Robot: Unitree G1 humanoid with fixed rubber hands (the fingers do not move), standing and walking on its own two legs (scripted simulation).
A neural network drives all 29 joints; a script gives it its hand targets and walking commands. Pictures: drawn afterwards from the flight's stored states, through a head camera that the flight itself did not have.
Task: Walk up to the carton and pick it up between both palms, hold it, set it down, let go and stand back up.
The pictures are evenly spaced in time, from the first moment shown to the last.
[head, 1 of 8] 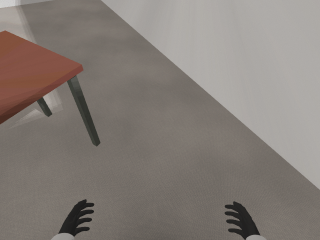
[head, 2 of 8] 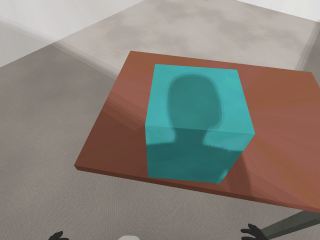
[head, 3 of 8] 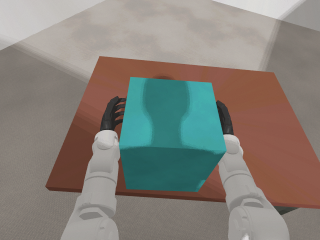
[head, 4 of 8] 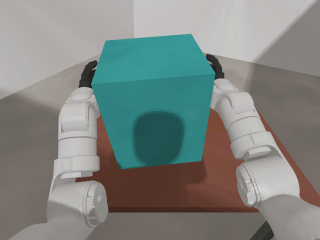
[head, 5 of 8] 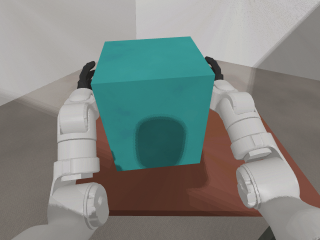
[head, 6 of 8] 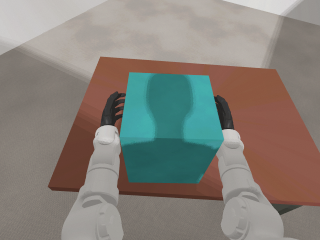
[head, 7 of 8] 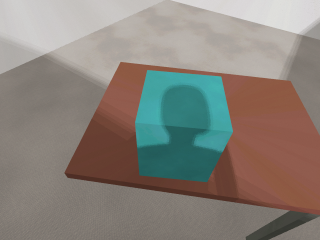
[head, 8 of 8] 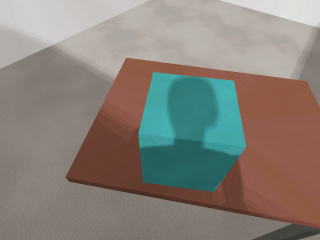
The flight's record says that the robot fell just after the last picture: no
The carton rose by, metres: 0.20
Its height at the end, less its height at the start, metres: +0.00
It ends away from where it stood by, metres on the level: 0.02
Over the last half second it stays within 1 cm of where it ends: yes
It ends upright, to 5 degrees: yes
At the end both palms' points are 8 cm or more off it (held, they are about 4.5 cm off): yes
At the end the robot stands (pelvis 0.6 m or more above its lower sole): yes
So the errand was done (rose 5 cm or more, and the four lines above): yes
